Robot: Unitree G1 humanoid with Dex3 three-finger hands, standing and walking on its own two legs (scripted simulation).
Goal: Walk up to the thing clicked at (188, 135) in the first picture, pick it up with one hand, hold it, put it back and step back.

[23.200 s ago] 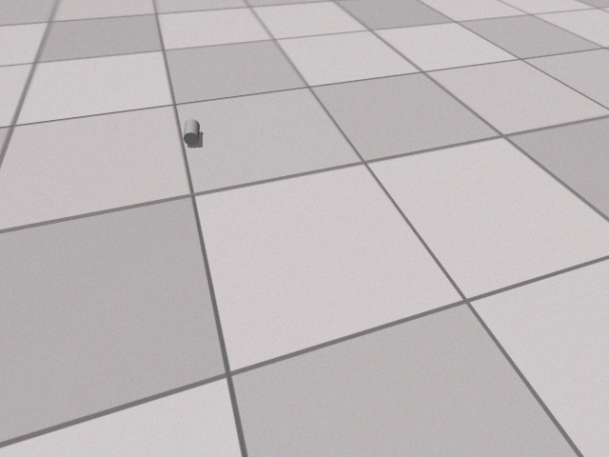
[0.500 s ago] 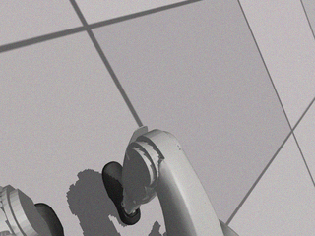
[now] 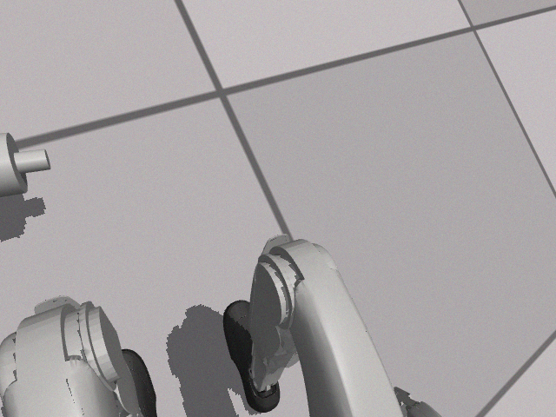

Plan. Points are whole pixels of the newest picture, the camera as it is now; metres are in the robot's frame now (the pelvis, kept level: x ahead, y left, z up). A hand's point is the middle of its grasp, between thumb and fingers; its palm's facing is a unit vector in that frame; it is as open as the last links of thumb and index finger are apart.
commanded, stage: settle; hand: left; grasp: from above
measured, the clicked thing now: out of the picture +0.50 +0.29 -0.21
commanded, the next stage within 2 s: lift in 0.24 s
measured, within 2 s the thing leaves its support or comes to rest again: neither
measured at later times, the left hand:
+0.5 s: hand out of the picture +0.48 +0.31 -0.12, palm faces -0.46 -0.06 -0.89, open 10.9 cm
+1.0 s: hand out of the picture +0.40 +0.32 +0.02, palm faces -0.46 -0.09 -0.88, open 10.9 cm
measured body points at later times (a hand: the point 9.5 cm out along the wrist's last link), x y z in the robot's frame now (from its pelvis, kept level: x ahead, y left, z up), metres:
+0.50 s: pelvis -0.01 +0.00 +0.03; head +0.24 +0.08 +0.40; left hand +0.50 +0.31 -0.07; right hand +0.04 -0.27 -0.06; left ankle +0.07 +0.11 -0.30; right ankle +0.11 -0.10 -0.30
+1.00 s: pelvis -0.01 +0.00 +0.13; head +0.18 +0.07 +0.53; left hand +0.42 +0.32 +0.07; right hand +0.12 -0.26 +0.01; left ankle +0.07 +0.11 -0.30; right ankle +0.11 -0.10 -0.30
